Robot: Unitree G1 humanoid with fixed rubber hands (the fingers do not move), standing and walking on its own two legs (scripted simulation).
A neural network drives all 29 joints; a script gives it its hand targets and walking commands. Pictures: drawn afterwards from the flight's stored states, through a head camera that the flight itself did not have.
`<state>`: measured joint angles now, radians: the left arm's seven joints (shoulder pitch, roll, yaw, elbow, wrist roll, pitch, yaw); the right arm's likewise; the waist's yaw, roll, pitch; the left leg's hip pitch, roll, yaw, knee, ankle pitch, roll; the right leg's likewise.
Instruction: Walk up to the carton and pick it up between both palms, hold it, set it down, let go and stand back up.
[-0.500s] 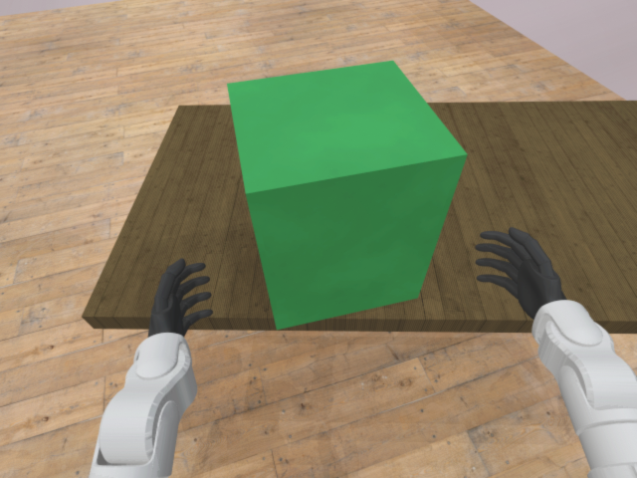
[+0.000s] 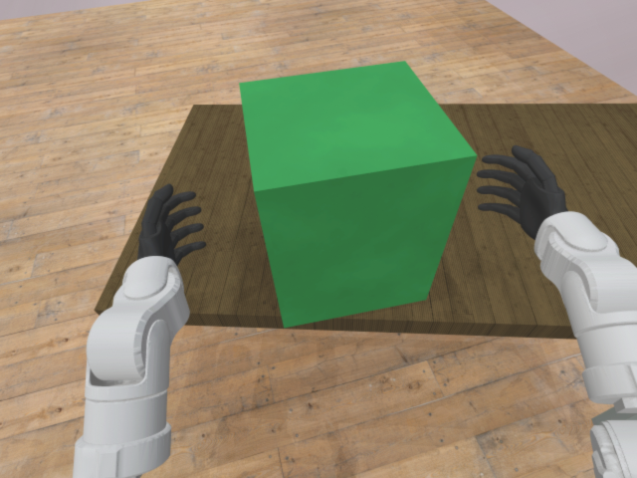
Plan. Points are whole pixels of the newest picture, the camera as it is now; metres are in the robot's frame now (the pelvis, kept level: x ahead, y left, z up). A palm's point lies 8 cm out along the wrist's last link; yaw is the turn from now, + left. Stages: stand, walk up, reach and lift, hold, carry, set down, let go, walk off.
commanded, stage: reach and lift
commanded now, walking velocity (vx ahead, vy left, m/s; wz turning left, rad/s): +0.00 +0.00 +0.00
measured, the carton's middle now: (341, 201) +0.48 +0.02 +0.07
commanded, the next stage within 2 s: none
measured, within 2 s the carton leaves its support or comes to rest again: neither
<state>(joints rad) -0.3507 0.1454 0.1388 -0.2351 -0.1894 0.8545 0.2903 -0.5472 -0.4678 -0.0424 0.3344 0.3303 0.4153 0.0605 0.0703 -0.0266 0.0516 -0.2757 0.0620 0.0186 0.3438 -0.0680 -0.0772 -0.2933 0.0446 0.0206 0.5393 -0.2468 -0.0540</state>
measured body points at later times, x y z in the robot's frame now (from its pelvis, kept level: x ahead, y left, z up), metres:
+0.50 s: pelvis +0.01 +0.00 +0.00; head +0.04 -0.01 +0.45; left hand +0.38 +0.23 +0.18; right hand +0.47 -0.19 +0.19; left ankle +0.07 +0.18 -0.74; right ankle +0.02 -0.07 -0.74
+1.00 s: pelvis +0.02 +0.00 +0.00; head +0.06 -0.01 +0.45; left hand +0.43 +0.24 +0.19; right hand +0.52 -0.17 +0.21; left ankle +0.07 +0.18 -0.74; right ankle +0.02 -0.07 -0.74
